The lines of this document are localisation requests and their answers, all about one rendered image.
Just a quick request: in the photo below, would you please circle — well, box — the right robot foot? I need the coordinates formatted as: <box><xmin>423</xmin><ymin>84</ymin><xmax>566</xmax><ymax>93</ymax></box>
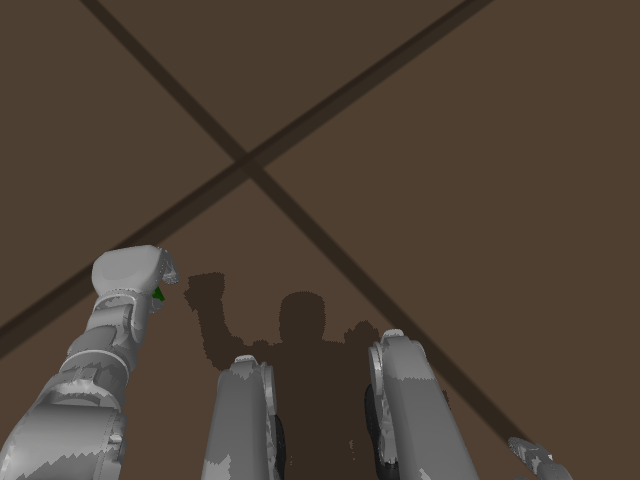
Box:
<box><xmin>364</xmin><ymin>383</ymin><xmax>400</xmax><ymax>480</ymax></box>

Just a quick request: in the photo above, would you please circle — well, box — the left robot arm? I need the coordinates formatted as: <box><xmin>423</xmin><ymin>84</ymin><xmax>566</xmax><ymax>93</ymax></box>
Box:
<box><xmin>0</xmin><ymin>290</ymin><xmax>150</xmax><ymax>480</ymax></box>

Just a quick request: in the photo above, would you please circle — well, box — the right robot hand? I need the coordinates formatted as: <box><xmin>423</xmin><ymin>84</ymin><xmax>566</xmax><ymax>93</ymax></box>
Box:
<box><xmin>508</xmin><ymin>437</ymin><xmax>573</xmax><ymax>480</ymax></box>

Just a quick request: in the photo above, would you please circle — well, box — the left robot hand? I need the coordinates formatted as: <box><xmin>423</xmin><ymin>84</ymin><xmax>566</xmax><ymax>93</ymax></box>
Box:
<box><xmin>92</xmin><ymin>245</ymin><xmax>179</xmax><ymax>313</ymax></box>

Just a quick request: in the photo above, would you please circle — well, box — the cube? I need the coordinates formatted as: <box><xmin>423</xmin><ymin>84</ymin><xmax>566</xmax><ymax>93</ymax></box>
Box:
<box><xmin>152</xmin><ymin>287</ymin><xmax>165</xmax><ymax>301</ymax></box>

